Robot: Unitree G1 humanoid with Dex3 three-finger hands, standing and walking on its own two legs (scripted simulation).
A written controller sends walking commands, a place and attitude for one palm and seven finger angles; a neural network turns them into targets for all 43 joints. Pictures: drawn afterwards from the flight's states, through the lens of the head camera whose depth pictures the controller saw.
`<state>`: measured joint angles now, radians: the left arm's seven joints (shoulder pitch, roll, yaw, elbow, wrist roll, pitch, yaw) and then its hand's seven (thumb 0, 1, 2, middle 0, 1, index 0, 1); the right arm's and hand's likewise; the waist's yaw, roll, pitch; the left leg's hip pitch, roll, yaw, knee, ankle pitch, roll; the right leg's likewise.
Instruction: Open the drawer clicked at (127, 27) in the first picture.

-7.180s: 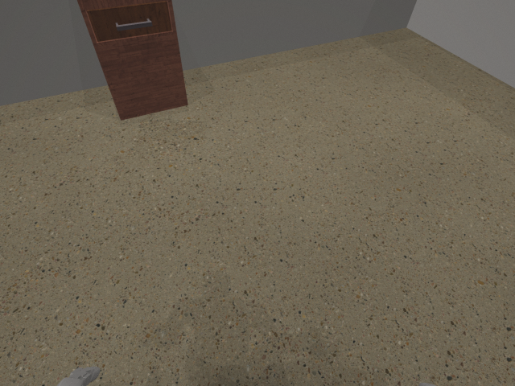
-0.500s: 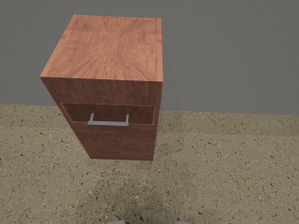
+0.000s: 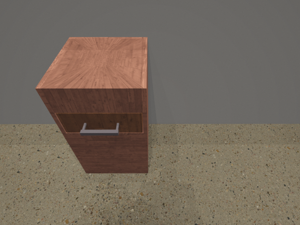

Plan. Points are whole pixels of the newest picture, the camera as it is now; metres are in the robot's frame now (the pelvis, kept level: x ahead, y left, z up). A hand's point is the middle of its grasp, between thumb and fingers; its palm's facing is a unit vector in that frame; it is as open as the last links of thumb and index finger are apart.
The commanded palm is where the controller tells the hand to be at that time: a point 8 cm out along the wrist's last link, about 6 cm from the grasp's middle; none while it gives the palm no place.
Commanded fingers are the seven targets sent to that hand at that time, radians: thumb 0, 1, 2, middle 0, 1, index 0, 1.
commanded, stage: come to a stop and stand still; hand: left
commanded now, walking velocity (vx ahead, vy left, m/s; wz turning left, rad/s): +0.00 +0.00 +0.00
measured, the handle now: (100, 128) +0.56 +0.26 -0.20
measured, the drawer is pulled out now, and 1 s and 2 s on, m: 0.00 0.00 0.00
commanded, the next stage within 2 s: look again from close up in 0.88 s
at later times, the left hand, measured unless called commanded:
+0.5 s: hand out of the picture +0.02 +0.14 -0.17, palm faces +0.03 -0.99 -0.16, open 7.3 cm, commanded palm none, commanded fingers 0.00 0.90 0.90 -0.20 -0.30 -0.20 -0.30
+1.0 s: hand out of the picture +0.06 +0.16 -0.17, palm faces +0.02 -0.98 -0.21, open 7.3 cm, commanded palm none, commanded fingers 0.00 0.90 0.90 -0.20 -0.30 -0.20 -0.30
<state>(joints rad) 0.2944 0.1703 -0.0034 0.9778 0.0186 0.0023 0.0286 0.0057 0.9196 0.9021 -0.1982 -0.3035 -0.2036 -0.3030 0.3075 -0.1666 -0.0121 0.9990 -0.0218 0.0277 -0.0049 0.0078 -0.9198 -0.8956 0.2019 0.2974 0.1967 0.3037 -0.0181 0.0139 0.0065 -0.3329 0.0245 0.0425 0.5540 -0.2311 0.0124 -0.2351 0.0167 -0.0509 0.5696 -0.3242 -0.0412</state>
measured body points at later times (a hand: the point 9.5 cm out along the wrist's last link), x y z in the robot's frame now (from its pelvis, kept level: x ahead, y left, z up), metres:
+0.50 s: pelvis +0.04 -0.01 +0.01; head +0.05 -0.02 +0.46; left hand +0.02 +0.19 -0.15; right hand +0.03 -0.22 -0.16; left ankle +0.06 +0.12 -0.73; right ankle -0.01 -0.09 -0.73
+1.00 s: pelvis +0.07 -0.02 +0.01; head +0.09 -0.02 +0.46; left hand +0.06 +0.21 -0.15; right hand +0.08 -0.24 -0.16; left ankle +0.06 +0.12 -0.73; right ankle -0.01 -0.09 -0.73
